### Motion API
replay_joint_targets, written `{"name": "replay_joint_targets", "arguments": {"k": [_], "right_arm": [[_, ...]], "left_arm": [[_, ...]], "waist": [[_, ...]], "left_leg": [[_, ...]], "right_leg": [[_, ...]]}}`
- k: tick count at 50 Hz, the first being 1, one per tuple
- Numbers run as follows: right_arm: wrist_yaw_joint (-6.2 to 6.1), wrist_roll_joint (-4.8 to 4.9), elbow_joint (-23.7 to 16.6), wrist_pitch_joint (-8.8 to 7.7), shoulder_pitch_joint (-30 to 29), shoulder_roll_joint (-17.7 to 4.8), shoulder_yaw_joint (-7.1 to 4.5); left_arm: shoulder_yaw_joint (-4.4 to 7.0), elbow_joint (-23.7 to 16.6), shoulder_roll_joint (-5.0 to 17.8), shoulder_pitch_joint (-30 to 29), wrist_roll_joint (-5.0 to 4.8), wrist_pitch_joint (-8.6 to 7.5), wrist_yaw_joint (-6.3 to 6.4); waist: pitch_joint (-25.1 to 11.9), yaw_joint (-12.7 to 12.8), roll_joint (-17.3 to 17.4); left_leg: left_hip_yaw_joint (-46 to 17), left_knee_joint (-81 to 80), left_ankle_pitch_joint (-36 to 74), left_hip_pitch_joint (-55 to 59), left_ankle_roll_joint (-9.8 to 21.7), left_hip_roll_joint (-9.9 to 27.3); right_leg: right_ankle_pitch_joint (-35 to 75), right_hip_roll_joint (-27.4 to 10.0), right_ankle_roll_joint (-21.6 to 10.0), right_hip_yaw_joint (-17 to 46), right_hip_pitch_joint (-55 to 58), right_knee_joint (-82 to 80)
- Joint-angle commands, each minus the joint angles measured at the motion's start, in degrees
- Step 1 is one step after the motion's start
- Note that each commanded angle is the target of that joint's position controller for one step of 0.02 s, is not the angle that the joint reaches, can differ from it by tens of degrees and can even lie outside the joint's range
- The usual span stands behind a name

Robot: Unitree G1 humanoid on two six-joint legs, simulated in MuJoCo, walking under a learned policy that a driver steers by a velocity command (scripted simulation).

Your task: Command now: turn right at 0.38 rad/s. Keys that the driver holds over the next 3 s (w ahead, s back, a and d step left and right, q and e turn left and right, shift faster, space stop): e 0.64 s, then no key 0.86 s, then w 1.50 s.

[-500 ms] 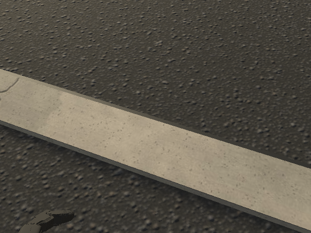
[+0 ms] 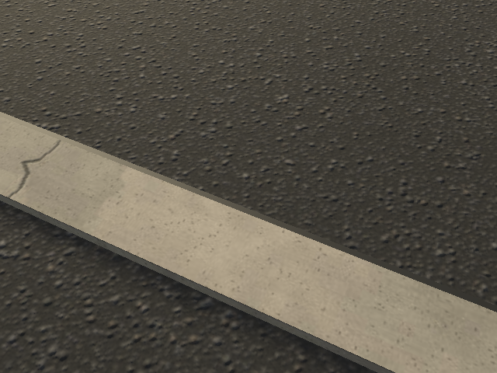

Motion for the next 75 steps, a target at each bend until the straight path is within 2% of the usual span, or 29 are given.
{"name": "replay_joint_targets", "arguments": {"k": [1,4,6,7,8,9,10,12,15,20,27,30,31,32,33,34,35,37,43,45,47,48,49,50,51,52,56,65,75], "right_arm": [[-0.55,0.58,-3.2,-0.4,-2.0,-10.6,-3.3],[-0.61,1.26,-2.6,0.48,-2.0,-11.9,-3.86],[-0.46,2.16,-1.5,0.39,-0.9,-11.1,-3.78],[-0.16,0.99,-1.0,0.1,1.8,-8.8,-3.37],[-0.15,-1.79,-4.9,-0.32,-1.8,-5.3,-1.95],[-0.38,-0.84,-5.6,-0.8,-6.7,-7.6,-2.43],[-0.41,0.55,-5.4,-0.7,-6.9,-8.8,-2.85],[-1.25,0.14,-3.7,-0.3,-5.7,-9.7,-3.37],[-1.03,0.31,-3.1,-0.38,-3.0,-8.4,-3.31],[-0.54,0.42,-3.7,-0.96,-5.0,-7.0,-2.63],[1.04,1.15,-4.1,-2.73,-4.6,-8.3,-2.96],[1.8,1.27,-3.2,-3.57,-0.8,-8.4,-3.3],[1.81,0.95,-2.7,-3.65,0.8,-9.8,-3.82],[1.44,-0.07,-3.3,-3.28,1.5,-13.5,-4.53],[1.57,-1.97,-3.0,-2.76,0.7,-16.4,-4.95],[1.54,-1.86,-4.4,-3.01,-0.8,-13.1,-4.16],[1.25,-1.19,-5.0,-3.0,-3.0,-10.4,-3.27],[1.07,0.39,-5.2,-2.74,-5.0,-8.8,-2.55],[0.94,0.12,-3.8,-1.31,-2.4,-10.0,-2.32],[1.29,0.56,-3.1,-0.95,-1.0,-11.3,-2.52],[1.54,1.46,-2.8,-0.83,-1.4,-10.7,-1.97],[1.68,1.65,-1.8,-1.25,1.0,-9.5,-1.44],[2.06,0.38,-1.6,-2.0,2.7,-8.0,-0.75],[2.62,-1.33,-1.9,-2.98,4.9,-5.1,0.18],[2.22,-1.47,-2.0,-3.01,1.5,-5.9,0.29],[2.08,-1.12,-1.8,-2.85,-0.7,-7.3,-0.03],[1.34,-0.44,-0.3,-1.95,0.0,-7.9,-0.24],[0.88,-0.09,4.0,-1.99,1.9,-7.7,-0.25],[0.2,0.23,8.3,-1.64,2.8,-8.2,-0.24]], "left_arm": [[0.49,-5.8,2.5,-3.3,-0.43,-0.07,-0.36],[0.86,-6.9,3.5,-2.3,-0.59,0.37,-1.59],[1.58,-6.2,4.4,1.2,0.03,0.59,-1.53],[2.91,-6.7,9.0,2.2,0.33,0.49,-0.8],[4.47,-8.2,17.0,3.1,1.34,0.16,-0.42],[3.54,-8.4,14.2,6.7,3.04,-1.05,-0.89],[3.05,-8.6,12.8,4.1,2.88,-2.01,-0.86],[2.47,-9.6,10.3,-1.5,0.52,-2.03,0.27],[2.03,-10.6,9.5,-2.6,0.38,-1.0,1.44],[2.58,-11.5,10.5,-1.8,0.17,-0.14,2.4],[3.14,-13.3,11.0,-3.4,0.15,0.77,1.61],[3.03,-14.2,10.5,-5.6,-0.73,1.39,1.76],[2.71,-14.5,9.3,-5.1,-0.84,1.51,1.97],[1.91,-14.6,6.3,-2.6,-0.2,1.42,1.84],[2.17,-16.2,6.9,-2.1,-0.45,0.83,1.7],[3.53,-14.9,11.4,-0.8,0.68,0.26,1.68],[4.19,-13.5,12.6,-0.1,0.26,0.38,1.52],[3.67,-11.8,9.7,0.8,0.43,1.39,1.81],[0.63,-13.7,2.9,-4.0,0.48,1.12,1.06],[0.77,-13.5,3.9,-3.8,0.19,1.03,0.84],[0.95,-11.7,3.8,-0.2,0.33,0.92,0.61],[0.97,-11.5,4.6,0.1,0.78,0.89,0.68],[1.26,-12.2,7.3,1.0,1.23,0.88,1.17],[1.68,-12.4,10.6,-1.3,1.93,1.09,1.61],[0.52,-12.4,5.7,-3.1,2.22,0.66,1.01],[-0.13,-12.5,3.5,-4.2,2.45,0.12,0.55],[-0.44,-11.2,4.1,-2.3,2.15,-1.39,0.49],[-0.93,-9.9,2.8,-1.8,1.81,-1.54,0.71],[-0.75,-6.3,2.5,-0.5,1.54,-1.55,0.81]], "waist": [[-4.4,-1.9,9.8],[-6.0,-1.5,10.7],[-6.3,0.2,8.3],[-6.8,-0.8,-2.1],[-5.7,-0.5,-18.7],[-11.1,4.2,-11.2],[-8.9,2.6,-7.2],[-6.1,0.3,-3.3],[-7.3,-1.3,-4.7],[-6.3,0.0,-6.1],[-5.7,0.6,-8.4],[-6.4,-2.1,-8.2],[-7.1,-2.3,-6.6],[-8.8,-0.7,3.2],[-5.5,1.2,17.9],[-5.6,0.4,13.2],[-5.1,1.0,9.4],[-3.3,1.0,7.4],[-5.5,-2.0,11.9],[-5.6,-2.8,12.9],[-5.1,-0.6,11.6],[-4.8,-0.6,10.0],[-6.9,-1.6,4.5],[-7.4,-5.2,-7.5],[-7.1,-3.1,-8.4],[-5.1,-2.6,-6.1],[-1.1,-2.0,-5.6],[-1.4,-1.8,-0.9],[-1.7,-1.8,0.2]], "left_leg": [[-8.8,-6.7,33.0,8.2,12.1,14.7],[-6.6,-3.7,31.6,8.6,10.9,14.8],[-2.7,2.3,23.2,4.3,6.6,12.5],[2.7,13.6,9.5,-4.5,1.3,8.1],[4.3,28.9,-21.2,-22.7,-4.4,-1.8],[-5.4,38.7,-25.3,-24.2,-3.9,-2.7],[-6.8,41.5,-21.2,-25.8,-3.1,-1.7],[-7.4,38.3,-12.0,-26.8,-2.8,-0.1],[-6.6,35.1,-5.1,-21.0,-3.7,-2.0],[-7.3,20.7,-1.7,-18.6,-4.8,-3.3],[-7.7,7.8,-4.0,-9.7,-3.5,-5.4],[-6.5,-6.4,3.8,-1.4,-1.7,-5.7],[-8.1,-10.5,9.4,4.6,-0.3,-2.3],[-17.6,-11.7,15.1,11.2,4.2,9.0],[-30.7,-13.4,25.9,10.1,14.1,18.3],[-31.8,-13.2,26.0,7.7,18.1,21.3],[-26.0,-12.3,24.1,6.2,16.2,17.8],[-18.9,-11.2,21.7,6.0,12.8,12.2],[-11.3,-9.7,25.8,7.4,12.9,9.1],[-12.3,-8.9,25.7,7.1,13.3,9.9],[-11.6,-6.8,24.0,4.7,11.6,9.0],[-11.1,-6.2,21.0,2.2,8.7,8.0],[-8.9,-3.0,14.4,-2.1,4.3,5.7],[-3.2,-0.9,2.5,-5.0,0.0,0.4],[-3.4,-3.1,0.1,0.5,-2.0,1.0],[-3.1,-3.4,4.1,2.1,-2.7,0.7],[-3.1,-3.6,8.1,2.8,-2.6,0.7],[-3.0,-4.6,10.6,4.3,-3.3,1.1],[-2.9,-4.6,12.1,5.4,-3.1,1.2]], "right_leg": [[0.8,-2.0,0.8,-0.6,-3.8,-1.6],[6.9,-0.3,-0.3,-3.7,2.3,-11.7],[18.3,2.0,-2.9,-4.0,11.3,-23.8],[35.6,-4.3,-6.1,6.9,19.6,-27.6],[58.0,-20.5,-17.9,30.3,25.5,-29.4],[55.6,-23.1,-24.0,33.5,26.1,-30.7],[51.5,-20.4,-22.0,28.4,25.2,-30.2],[43.7,-15.3,-16.3,22.5,22.7,-29.9],[41.2,-11.5,-14.9,19.2,19.0,-31.0],[28.9,-9.9,-14.5,21.8,18.6,-31.7],[26.7,-8.9,-14.4,29.7,15.4,-30.1],[29.6,-6.4,-11.9,30.9,14.8,-26.6],[24.3,-4.2,-9.5,29.6,11.4,-24.2],[8.4,0.7,-6.2,23.1,4.6,-14.1],[-9.0,9.1,-2.7,11.6,-6.5,-3.3],[-9.5,4.9,-0.2,11.8,-7.5,9.8],[-5.7,4.2,0.7,11.8,-6.9,14.4],[0.0,4.1,2.8,11.1,-8.0,17.9],[0.8,0.8,3.8,4.2,2.3,-4.2],[2.7,1.1,3.3,1.9,6.5,-12.1],[14.3,1.9,1.5,0.3,14.0,-27.0],[20.1,1.2,-0.2,2.1,18.9,-33.0],[30.9,-4.8,-2.2,9.1,25.8,-31.8],[37.6,-11.3,-6.9,15.1,25.0,-28.3],[28.5,-11.7,-9.9,15.8,17.1,-29.5],[21.1,-8.5,-8.3,13.8,15.4,-29.8],[19.0,-5.5,-5.2,11.7,12.3,-30.0],[23.3,-4.0,-5.3,10.4,13.7,-28.7],[25.7,-2.5,-4.8,8.3,14.2,-27.9]]}}
Next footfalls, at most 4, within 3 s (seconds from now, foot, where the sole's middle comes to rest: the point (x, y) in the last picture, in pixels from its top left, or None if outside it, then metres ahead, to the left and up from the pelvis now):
0.14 right None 0.03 -0.12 -0.77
0.64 left None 0.10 0.08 -0.77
0.98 right None -0.04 -0.15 -0.77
2.22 right None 0.33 -0.32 -0.77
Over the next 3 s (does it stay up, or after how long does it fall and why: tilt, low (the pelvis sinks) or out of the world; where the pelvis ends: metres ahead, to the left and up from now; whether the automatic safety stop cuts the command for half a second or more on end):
stays up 0.63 -0.30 0.06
